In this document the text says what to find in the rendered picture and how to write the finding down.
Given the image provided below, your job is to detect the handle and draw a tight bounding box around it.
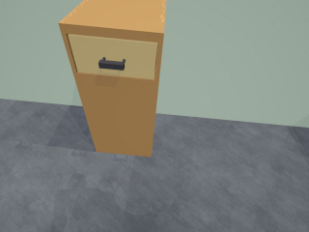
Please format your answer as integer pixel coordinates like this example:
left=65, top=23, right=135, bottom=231
left=98, top=57, right=126, bottom=71

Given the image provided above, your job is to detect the drawer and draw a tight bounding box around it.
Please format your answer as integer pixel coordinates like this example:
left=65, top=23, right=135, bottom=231
left=68, top=34, right=158, bottom=79

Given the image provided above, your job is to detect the cabinet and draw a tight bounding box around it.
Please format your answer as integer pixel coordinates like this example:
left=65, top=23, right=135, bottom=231
left=58, top=0, right=167, bottom=157

